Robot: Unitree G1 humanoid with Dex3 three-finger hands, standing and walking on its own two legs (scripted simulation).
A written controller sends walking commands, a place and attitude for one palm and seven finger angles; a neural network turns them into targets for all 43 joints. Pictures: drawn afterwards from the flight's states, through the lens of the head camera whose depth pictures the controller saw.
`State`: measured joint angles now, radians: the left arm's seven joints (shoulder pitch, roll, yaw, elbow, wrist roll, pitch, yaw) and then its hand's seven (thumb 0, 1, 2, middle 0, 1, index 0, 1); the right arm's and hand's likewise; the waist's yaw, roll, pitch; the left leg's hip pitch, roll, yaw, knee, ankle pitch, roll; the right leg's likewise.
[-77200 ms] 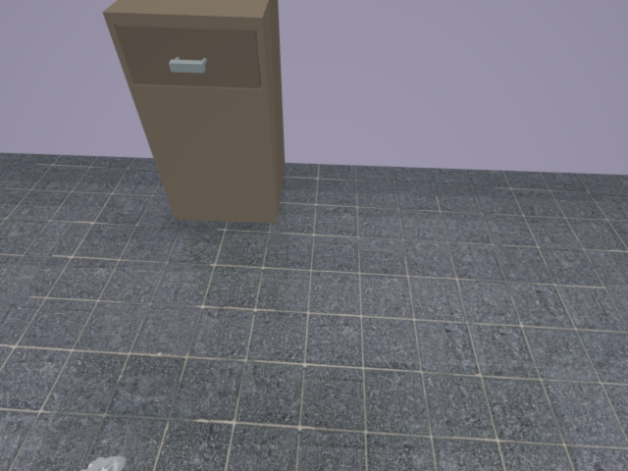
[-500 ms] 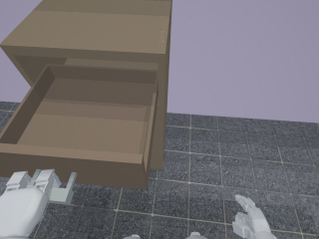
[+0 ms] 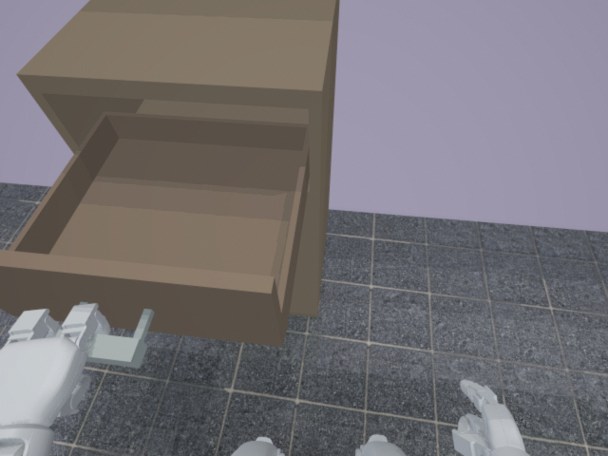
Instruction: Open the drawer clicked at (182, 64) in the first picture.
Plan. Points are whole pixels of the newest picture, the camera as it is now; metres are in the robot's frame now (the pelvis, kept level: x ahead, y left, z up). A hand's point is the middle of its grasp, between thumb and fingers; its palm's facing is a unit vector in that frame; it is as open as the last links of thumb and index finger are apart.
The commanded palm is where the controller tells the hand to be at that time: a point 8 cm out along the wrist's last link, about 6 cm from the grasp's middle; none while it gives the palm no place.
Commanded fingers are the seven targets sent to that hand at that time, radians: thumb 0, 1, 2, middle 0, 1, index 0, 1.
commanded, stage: open the thumb to release the handle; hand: left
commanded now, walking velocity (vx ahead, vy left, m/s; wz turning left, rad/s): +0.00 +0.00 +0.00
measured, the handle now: (107, 330) +0.25 +0.28 +0.02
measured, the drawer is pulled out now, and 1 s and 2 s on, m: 0.30 0.30 0.30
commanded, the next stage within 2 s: lift the hand off the handle in 0.18 s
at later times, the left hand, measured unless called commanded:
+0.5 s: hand (78, 375) +0.20 +0.30 +0.01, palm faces -0.01 +0.01 -1.00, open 13.8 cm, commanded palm +0.18 +0.30 +0.06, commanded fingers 0.00 -0.50 0.30 -0.30 -1.20 -0.30 -1.20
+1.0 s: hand (53, 358) +0.21 +0.30 +0.06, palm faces -0.01 +0.00 -1.00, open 13.5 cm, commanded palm +0.19 +0.30 +0.12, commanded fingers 0.00 -0.50 0.30 -0.30 -1.20 -0.30 -1.20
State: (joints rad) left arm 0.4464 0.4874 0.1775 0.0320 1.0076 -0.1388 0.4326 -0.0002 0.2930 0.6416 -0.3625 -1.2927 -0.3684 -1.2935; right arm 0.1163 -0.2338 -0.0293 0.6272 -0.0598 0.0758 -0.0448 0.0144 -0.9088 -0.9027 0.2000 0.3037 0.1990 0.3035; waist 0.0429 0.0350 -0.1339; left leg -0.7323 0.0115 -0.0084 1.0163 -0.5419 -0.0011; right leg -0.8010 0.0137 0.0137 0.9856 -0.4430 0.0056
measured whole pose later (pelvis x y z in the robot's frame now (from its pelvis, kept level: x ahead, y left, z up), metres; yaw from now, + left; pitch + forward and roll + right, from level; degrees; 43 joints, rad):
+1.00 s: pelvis -0.01 +0.00 +0.02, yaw +1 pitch +9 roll +0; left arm 0.34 0.53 0.14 0.04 0.97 -0.13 0.32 0.00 -0.49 0.30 -0.31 -1.20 -0.38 -1.23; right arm 0.13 -0.25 -0.02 0.63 -0.03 0.05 -0.07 0.02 -0.91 -0.90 0.20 0.30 0.20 0.30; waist 0.05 0.05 -0.10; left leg -0.56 0.00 -0.02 0.87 -0.47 0.00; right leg -0.62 0.01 0.00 0.84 -0.38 0.00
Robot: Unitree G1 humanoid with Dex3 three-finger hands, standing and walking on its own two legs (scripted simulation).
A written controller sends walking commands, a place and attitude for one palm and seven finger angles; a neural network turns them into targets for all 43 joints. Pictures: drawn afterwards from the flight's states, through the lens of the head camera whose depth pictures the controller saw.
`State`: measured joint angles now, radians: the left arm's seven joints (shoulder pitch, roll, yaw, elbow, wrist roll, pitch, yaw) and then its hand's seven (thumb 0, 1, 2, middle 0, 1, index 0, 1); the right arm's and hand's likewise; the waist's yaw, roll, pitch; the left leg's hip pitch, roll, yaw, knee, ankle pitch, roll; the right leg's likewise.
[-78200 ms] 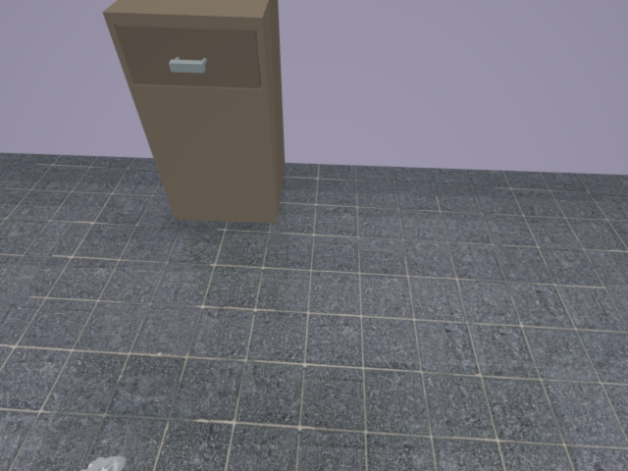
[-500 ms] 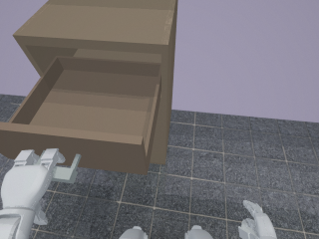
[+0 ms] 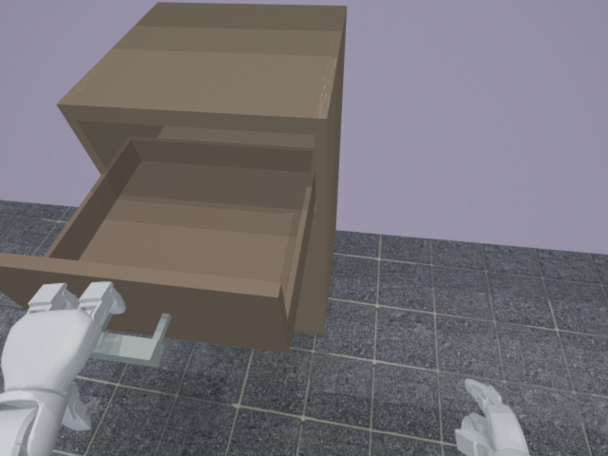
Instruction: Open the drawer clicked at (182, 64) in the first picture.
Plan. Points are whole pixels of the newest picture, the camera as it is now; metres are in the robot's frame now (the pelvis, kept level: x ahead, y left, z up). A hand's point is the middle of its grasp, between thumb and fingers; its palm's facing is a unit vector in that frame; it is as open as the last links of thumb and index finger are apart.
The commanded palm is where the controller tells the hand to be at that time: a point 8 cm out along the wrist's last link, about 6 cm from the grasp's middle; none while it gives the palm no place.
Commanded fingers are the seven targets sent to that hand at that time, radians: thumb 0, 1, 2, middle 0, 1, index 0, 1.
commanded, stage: lift the hand off the handle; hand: left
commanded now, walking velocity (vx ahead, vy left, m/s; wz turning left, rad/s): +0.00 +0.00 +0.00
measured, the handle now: (128, 332) +0.26 +0.27 +0.00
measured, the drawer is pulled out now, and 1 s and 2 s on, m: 0.30 0.30 0.30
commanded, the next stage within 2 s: draw the hand back to the body in 0.88 s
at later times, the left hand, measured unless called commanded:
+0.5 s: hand (48, 321) +0.23 +0.30 +0.11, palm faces +0.05 +0.01 -1.00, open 13.4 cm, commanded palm +0.20 +0.30 +0.17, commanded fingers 0.00 -0.50 0.30 -0.30 -1.20 -0.30 -1.20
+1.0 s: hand (11, 315) +0.21 +0.31 +0.15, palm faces -0.01 -0.03 -1.00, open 13.8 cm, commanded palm +0.19 +0.30 +0.20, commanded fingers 0.00 -0.50 0.30 -0.30 -1.20 -0.30 -1.20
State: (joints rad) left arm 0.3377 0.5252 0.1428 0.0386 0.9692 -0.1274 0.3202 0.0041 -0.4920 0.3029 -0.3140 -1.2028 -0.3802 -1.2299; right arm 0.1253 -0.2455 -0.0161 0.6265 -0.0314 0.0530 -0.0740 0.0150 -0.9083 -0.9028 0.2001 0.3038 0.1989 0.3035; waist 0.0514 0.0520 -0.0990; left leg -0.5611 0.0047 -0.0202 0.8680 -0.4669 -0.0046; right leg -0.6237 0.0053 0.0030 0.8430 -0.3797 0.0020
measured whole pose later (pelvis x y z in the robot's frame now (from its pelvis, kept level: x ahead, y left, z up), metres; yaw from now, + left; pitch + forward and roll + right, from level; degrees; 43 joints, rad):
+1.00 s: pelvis +0.00 +0.00 +0.03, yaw +1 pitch +1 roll -1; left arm 0.29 0.65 0.24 -0.21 0.77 -0.10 -0.05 0.00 -0.49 0.30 -0.31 -1.20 -0.32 -1.20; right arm 0.11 -0.27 0.02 0.60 -0.01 0.08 -0.07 0.02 -0.91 -0.90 0.20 0.30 0.20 0.30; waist 0.10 0.08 -0.01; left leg -0.25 0.00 -0.04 0.58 -0.34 0.00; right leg -0.30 0.00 -0.01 0.55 -0.26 0.01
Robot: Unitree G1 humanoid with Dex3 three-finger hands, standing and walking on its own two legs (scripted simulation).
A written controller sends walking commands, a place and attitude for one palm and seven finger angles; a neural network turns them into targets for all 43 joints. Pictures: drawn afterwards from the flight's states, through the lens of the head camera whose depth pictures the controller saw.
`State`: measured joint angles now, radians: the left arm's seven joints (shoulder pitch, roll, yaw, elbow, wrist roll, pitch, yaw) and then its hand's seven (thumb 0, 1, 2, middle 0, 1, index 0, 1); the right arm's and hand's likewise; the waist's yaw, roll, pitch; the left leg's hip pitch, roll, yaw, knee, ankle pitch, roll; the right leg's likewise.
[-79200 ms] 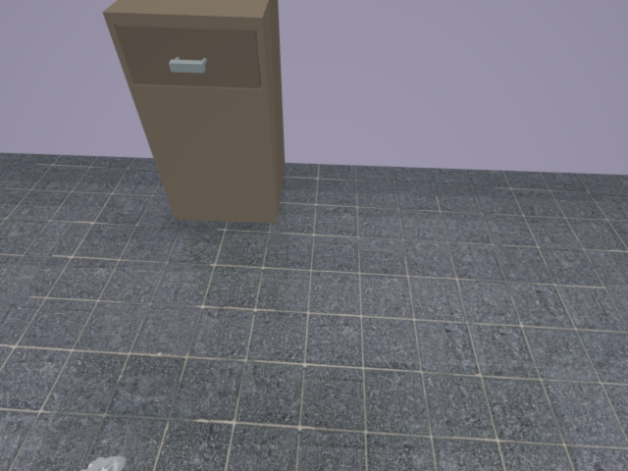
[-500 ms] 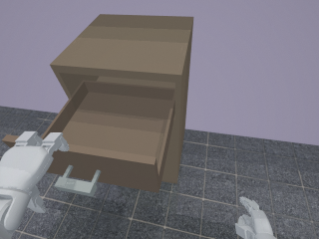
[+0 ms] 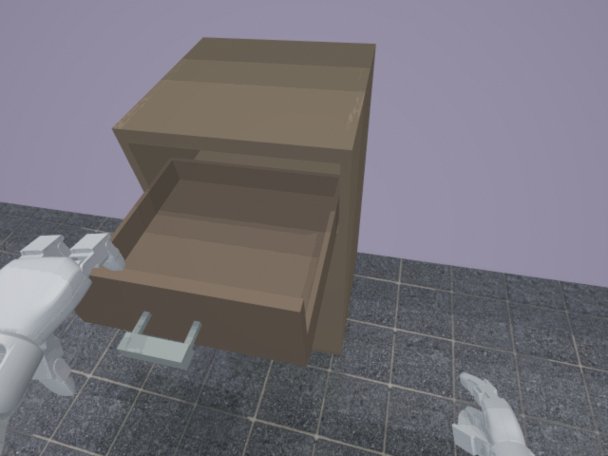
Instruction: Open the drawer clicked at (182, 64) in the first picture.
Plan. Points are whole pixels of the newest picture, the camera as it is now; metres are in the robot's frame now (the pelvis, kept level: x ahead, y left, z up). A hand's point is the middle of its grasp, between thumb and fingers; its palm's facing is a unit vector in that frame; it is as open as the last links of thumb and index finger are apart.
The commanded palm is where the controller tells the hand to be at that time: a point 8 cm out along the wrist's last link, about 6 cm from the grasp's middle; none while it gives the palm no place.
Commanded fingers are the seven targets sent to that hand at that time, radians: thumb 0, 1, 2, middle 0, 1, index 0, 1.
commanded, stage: draw the hand back to the body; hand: left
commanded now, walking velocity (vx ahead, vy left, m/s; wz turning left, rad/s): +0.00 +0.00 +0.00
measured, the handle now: (163, 336) +0.26 +0.27 -0.03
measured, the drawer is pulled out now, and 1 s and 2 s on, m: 0.30 0.30 0.30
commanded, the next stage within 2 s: step back with the hand held close in 1.58 s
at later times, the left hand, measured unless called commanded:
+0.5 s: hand (77, 333) +0.20 +0.29 +0.11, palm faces -0.02 -0.04 -1.00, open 13.8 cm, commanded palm +0.17 +0.29 +0.17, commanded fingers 0.00 -0.50 0.30 -0.30 -1.20 -0.30 -1.20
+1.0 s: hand (109, 302) +0.21 +0.23 +0.17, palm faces +0.40 -0.83 -0.40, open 12.0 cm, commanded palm +0.15 +0.27 +0.18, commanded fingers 0.00 0.27 0.63 -0.25 -0.70 -0.25 -0.70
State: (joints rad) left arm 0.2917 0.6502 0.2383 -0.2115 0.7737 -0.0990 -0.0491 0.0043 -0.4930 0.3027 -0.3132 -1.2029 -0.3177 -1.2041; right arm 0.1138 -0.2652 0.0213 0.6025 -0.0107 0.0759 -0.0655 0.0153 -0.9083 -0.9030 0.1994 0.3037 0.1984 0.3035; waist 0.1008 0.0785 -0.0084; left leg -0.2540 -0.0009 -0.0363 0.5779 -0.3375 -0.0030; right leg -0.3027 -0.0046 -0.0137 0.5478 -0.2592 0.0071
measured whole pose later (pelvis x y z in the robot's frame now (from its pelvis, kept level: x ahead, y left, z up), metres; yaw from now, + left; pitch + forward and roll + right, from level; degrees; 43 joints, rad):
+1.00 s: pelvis +0.01 -0.01 +0.01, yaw +0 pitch -4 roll -1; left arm 0.47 0.33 0.30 -0.44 -0.03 -0.12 0.10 0.00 -0.06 0.49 -0.28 -0.92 -0.28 -0.92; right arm 0.21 -0.21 0.04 0.65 -0.02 -0.18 -0.09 0.02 -0.91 -0.90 0.20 0.30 0.20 0.30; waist 0.05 0.05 0.01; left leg -0.07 0.02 -0.04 0.44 -0.30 -0.02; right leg -0.13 0.02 -0.02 0.43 -0.23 -0.01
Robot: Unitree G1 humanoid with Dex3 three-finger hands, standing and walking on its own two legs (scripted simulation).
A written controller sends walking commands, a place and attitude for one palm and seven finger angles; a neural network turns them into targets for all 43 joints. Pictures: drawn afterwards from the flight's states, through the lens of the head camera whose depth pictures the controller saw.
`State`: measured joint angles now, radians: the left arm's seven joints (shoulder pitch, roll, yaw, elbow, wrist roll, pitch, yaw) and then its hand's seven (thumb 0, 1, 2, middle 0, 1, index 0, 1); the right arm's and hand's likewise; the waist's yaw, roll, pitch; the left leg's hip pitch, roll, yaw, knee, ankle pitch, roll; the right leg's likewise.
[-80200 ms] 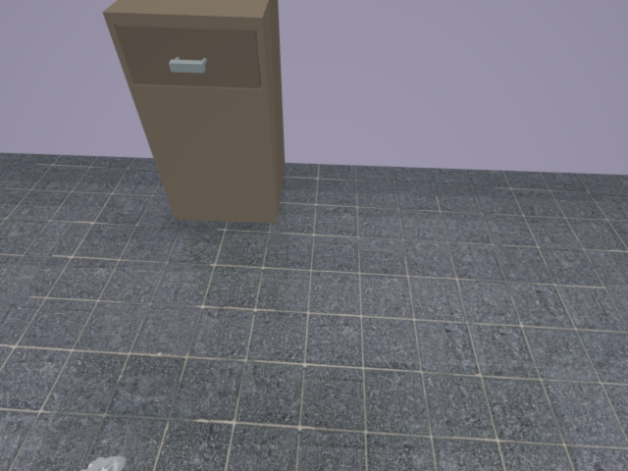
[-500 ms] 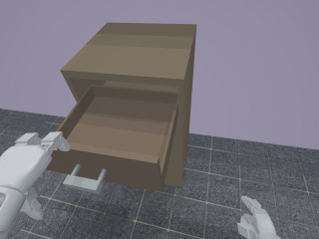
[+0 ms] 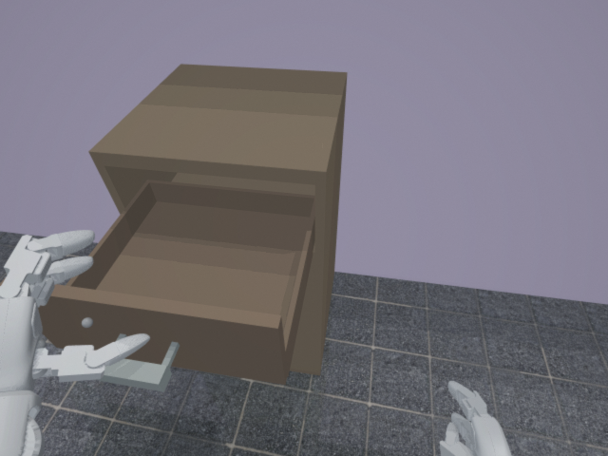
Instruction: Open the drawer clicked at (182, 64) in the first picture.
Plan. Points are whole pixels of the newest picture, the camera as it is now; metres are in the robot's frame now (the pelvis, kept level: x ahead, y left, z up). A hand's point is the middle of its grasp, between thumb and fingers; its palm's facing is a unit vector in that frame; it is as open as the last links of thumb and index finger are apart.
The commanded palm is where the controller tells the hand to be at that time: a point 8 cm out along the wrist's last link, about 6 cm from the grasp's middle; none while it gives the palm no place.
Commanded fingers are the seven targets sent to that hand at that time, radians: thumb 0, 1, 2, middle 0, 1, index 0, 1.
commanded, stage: draw the hand back to the body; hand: left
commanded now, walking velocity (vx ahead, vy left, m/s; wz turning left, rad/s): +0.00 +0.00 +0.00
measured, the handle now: (140, 358) +0.25 +0.28 -0.04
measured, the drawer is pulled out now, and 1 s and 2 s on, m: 0.30 0.30 0.30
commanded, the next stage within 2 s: step back with the hand held close in 0.58 s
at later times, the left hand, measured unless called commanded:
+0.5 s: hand (79, 342) +0.17 +0.24 +0.16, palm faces +0.42 -0.81 -0.41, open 7.9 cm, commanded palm +0.12 +0.27 +0.17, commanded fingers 0.00 0.90 0.90 -0.20 -0.30 -0.20 -0.30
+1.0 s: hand (71, 364) +0.16 +0.25 +0.13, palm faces +0.30 -0.83 -0.47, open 7.4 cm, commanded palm +0.10 +0.30 +0.17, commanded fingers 0.00 0.90 0.90 -0.20 -0.30 -0.20 -0.30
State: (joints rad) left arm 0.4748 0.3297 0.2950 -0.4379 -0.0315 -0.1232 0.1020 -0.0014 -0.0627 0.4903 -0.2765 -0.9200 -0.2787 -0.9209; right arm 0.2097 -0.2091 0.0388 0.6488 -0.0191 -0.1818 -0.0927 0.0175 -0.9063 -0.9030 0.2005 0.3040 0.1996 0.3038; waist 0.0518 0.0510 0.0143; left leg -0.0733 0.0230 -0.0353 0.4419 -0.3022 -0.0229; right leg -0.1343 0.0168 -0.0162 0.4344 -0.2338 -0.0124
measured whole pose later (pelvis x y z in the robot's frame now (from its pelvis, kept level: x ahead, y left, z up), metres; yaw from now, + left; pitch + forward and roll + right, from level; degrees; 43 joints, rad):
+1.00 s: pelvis -0.03 +0.02 +0.00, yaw +0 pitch +2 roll -1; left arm 0.64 0.35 0.32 -0.55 -0.01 -0.15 0.11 0.02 0.89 0.90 -0.21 -0.30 -0.21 -0.31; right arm 0.19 -0.23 -0.02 0.55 -0.01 -0.04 -0.08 0.02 -0.91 -0.90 0.20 0.30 0.20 0.30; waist -0.01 0.01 0.02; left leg -0.27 -0.01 -0.03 0.52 -0.27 0.00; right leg -0.30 -0.01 -0.02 0.45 -0.18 0.01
